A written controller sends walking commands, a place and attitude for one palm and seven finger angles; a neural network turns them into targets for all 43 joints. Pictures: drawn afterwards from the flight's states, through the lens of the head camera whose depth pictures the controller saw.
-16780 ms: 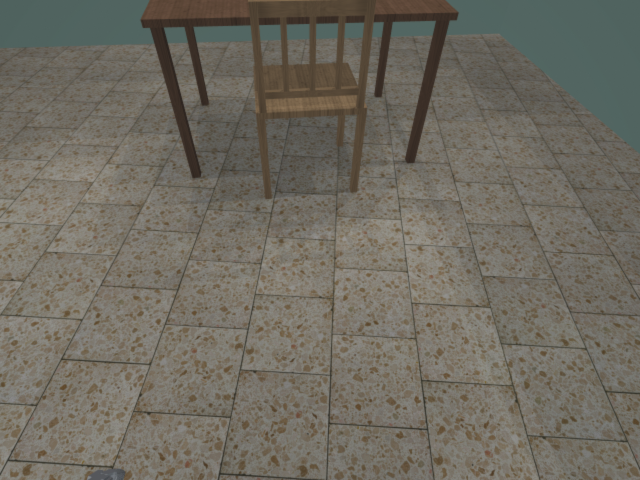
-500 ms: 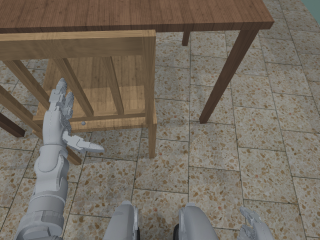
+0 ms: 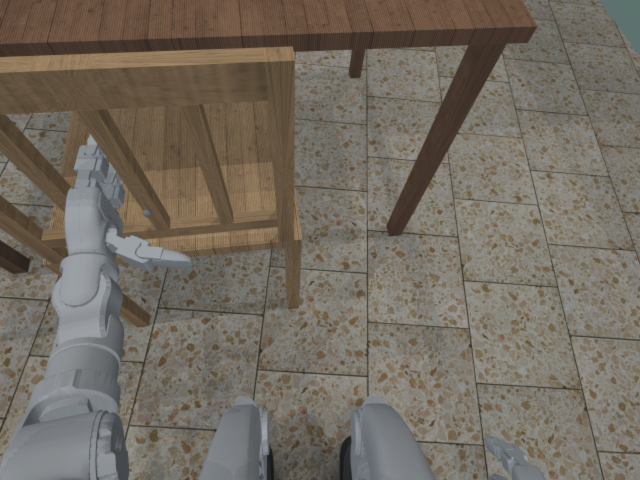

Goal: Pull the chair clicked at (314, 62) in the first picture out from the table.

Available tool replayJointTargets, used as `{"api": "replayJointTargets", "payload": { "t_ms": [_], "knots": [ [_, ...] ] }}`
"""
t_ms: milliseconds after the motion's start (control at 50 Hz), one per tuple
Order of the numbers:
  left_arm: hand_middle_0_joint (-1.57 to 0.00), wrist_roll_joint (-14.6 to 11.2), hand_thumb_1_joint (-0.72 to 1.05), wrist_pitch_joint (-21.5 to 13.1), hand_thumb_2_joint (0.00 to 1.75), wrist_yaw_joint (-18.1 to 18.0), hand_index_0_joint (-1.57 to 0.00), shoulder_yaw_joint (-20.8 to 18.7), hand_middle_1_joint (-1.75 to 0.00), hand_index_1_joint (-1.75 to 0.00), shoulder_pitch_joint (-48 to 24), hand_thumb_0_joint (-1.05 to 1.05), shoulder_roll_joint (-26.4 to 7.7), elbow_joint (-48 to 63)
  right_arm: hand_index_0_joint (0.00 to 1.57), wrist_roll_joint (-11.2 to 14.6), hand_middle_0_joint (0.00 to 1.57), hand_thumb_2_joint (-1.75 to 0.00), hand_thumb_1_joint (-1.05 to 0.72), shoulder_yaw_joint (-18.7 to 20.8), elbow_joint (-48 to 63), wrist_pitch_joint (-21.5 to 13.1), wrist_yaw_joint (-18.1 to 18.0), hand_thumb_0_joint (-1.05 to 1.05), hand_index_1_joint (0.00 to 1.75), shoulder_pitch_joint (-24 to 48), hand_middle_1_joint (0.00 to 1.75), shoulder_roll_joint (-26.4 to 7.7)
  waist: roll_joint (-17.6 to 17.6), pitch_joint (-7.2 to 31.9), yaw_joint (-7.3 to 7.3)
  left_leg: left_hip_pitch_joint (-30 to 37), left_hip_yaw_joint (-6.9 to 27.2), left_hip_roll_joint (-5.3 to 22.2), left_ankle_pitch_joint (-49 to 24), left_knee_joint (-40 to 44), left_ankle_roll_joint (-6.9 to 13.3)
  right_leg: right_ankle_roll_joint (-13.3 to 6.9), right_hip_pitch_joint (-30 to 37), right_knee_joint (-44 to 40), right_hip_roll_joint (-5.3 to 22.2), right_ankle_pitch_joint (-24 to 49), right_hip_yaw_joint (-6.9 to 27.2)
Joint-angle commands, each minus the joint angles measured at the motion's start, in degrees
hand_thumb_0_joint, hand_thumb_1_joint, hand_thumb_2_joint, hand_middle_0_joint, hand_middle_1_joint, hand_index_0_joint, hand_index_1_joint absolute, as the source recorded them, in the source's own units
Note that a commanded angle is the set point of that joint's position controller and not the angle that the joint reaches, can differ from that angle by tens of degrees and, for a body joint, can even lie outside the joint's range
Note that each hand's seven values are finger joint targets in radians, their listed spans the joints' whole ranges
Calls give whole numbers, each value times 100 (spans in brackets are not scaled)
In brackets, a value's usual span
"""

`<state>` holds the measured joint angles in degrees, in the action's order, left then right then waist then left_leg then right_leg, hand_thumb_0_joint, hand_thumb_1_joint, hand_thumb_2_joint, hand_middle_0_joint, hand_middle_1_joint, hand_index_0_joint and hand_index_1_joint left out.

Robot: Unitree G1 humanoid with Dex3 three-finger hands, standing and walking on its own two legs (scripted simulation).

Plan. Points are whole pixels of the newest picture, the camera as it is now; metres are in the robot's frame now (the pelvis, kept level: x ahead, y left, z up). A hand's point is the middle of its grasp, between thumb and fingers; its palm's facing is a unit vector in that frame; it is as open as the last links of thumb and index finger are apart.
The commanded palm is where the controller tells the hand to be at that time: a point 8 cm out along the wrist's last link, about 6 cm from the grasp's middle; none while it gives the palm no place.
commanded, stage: push the fingers through the gap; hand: left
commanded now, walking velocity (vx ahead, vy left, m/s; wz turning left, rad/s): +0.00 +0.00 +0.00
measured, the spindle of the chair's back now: (134, 177) +0.49 +0.24 +0.01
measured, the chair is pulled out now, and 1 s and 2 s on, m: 0.00 0.00 0.01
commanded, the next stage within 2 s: hook a spindle and tug to test in 0.66 s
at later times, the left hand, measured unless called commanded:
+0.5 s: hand (148, 191) +0.46 +0.21 +0.02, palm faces +0.11 -0.99 -0.04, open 16.9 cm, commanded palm +0.43 +0.25 +0.03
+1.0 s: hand (149, 194) +0.45 +0.21 +0.02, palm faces +0.10 -0.99 -0.04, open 16.3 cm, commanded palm +0.43 +0.25 +0.03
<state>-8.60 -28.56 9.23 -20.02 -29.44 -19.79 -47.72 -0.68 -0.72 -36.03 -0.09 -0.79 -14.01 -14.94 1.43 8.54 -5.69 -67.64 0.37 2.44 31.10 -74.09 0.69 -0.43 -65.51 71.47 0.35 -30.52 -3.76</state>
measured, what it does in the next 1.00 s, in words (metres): stands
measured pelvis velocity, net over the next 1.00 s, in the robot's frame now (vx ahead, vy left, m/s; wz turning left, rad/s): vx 0.00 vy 0.01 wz -0.01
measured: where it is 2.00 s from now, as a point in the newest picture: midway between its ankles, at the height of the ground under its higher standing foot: outside the picture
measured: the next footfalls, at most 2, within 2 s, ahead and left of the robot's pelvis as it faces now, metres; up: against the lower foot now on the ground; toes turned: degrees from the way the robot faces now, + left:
none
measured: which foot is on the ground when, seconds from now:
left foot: down 0.00-1.00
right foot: down 0.00-1.00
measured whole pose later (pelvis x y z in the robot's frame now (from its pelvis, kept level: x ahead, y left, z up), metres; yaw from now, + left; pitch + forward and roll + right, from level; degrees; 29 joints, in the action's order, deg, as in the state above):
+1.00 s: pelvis +0.00 +0.01 +0.00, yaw -1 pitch +25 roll -3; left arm -7.1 -29.4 8.1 -20.5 -34.3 -20.6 -51.7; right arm -1.3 -0.9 -35.1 3.9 0.6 -14.6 -14.5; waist 1.6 8.5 -6.6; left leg -68.4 0.0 2.5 31.3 -74.1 1.5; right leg 0.4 -66.0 70.6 0.2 -30.0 -3.3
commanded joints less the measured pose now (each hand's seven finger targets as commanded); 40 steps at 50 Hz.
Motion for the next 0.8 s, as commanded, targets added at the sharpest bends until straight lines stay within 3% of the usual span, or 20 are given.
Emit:
{"api": "replayJointTargets", "payload": {
  "t_ms": [0,120,160,200,240,260,320,420,440,500,540,600,660,700,740,780],
  "knots": [
    [-6,15,-50,-443,30,-27,-6,-307,-8,-8,-2155,0,-1387,978,20,-37,20,-90,-90,342,429,-122,-63,0,30,-618,30,-934,480,2606,-134,1852,192,-132,-1757,836,35,-69,1174,-873,-114,1468,202],
    [-6,55,-50,-430,30,-21,-6,-321,-8,-8,-2254,0,-1384,796,20,-64,20,-90,-90,344,429,-17,-9,0,30,-728,30,-941,531,2892,-131,2053,222,-114,-2090,800,23,-66,1181,-826,-138,1679,173],
    [-6,74,-50,-370,30,-27,-6,-412,-8,-8,-2324,0,-1493,495,20,-59,20,-90,-90,337,397,38,-11,0,30,-760,30,-955,341,2638,-197,1792,200,-117,-1926,779,47,-46,1185,-865,-141,1628,193],
    [-6,89,-50,-411,30,-21,-6,-406,-8,-8,-2572,0,-1535,609,20,-75,20,-90,-90,328,428,59,-5,0,30,-776,30,-958,530,2727,-181,1881,236,-120,-1932,794,43,-66,1106,-820,-144,1554,185],
    [-6,113,-50,-424,30,-37,-6,-524,-8,-8,-2628,0,-1677,542,20,-85,20,-90,-90,333,403,97,-5,0,30,-832,30,-975,429,2814,-189,1939,251,-99,-2042,777,44,-60,1133,-818,-147,1636,175],
    [-6,104,-50,-437,30,-25,-6,-443,-8,-8,-2618,0,-1552,614,20,-90,20,-90,-90,331,424,102,9,0,30,-835,30,-947,502,2902,-180,1966,227,-116,-2092,772,49,-55,1197,-822,-150,1695,189],
    [-6,120,-50,-415,30,-11,-6,-515,-8,-8,-2426,0,-1619,426,20,-88,20,-90,-90,333,422,161,28,0,30,-871,30,-970,387,2769,-180,1920,246,-95,-2113,792,40,-62,1151,-820,-158,1699,155],
    [-6,59,-50,-437,30,-27,-6,-436,-8,-8,-2262,0,-1494,963,20,-82,20,-90,-90,362,490,212,67,0,30,-872,30,-950,687,3118,-102,2386,260,-78,-2516,849,-1,-76,1196,-826,-165,1898,121],
    [-6,44,-50,-422,30,-42,-6,-501,-8,-8,-2106,0,-1539,933,20,-77,20,-90,-90,370,485,218,67,0,30,-873,30,-952,570,3049,-87,2338,265,-69,-2486,868,-6,-73,1247,-845,-171,1895,114],
    [-6,52,-50,-401,30,-93,-6,-313,-8,-8,-2252,0,-1309,833,20,-69,20,-90,-90,352,443,219,61,0,30,-867,30,-936,437,2680,-219,2129,254,-76,-2212,887,25,-54,1123,-903,-174,1734,111],
    [-6,92,-50,-447,30,-131,-6,-517,-8,-8,-2154,0,-1569,860,20,-73,20,-90,-90,360,455,225,49,0,30,-855,30,-965,475,2748,-115,2099,250,-84,-2148,918,5,-66,1202,-884,-169,1678,123],
    [-6,119,-50,-515,30,-153,-6,-252,-8,-8,-2336,0,-1280,948,20,-86,20,-90,-90,355,451,209,58,0,30,-829,30,-930,642,2704,-197,2310,288,-75,-2207,925,-13,-85,977,-875,-174,1605,80],
    [-6,127,-50,-550,30,-161,-6,-219,-8,-8,-2429,0,-1257,816,20,-96,20,-90,-90,362,393,206,49,0,30,-808,30,-954,596,2666,-237,2327,306,-77,-2050,920,-13,-80,879,-921,-173,1448,79],
    [-6,140,-50,-557,30,-147,-6,-356,-8,-8,-2440,0,-1451,718,20,-100,20,-90,-90,351,386,209,33,0,30,-814,30,-971,613,2635,-208,2250,301,-83,-2021,906,-11,-92,913,-899,-169,1455,89],
    [-6,164,-50,-539,30,-120,-6,-255,-8,-8,-2494,0,-1349,602,20,-98,20,-90,-90,336,390,228,37,0,30,-778,30,-955,642,2589,-224,2246,310,-83,-1996,912,-19,-94,833,-885,-162,1416,78],
    [-10,117,-50,-533,30,-104,-10,-327,-19,-19,-2453,0,-1393,612,20,-101,20,-90,-90,341,417,226,40,0,30,-781,30,-958,518,2698,-183,2164,277,-102,-2015,876,8,-85,1039,-901,-162,1521,115]
  ]
}}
